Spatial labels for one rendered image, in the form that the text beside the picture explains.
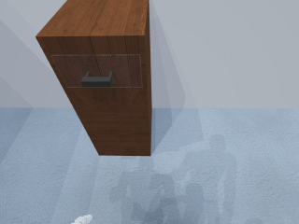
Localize robot left hand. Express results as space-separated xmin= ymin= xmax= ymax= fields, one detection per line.
xmin=71 ymin=215 xmax=93 ymax=224

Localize cabinet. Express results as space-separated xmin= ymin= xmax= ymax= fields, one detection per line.
xmin=36 ymin=0 xmax=152 ymax=157

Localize drawer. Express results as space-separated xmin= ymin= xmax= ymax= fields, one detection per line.
xmin=52 ymin=54 xmax=142 ymax=87

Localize handle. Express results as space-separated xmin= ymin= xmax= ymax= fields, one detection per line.
xmin=80 ymin=71 xmax=113 ymax=88

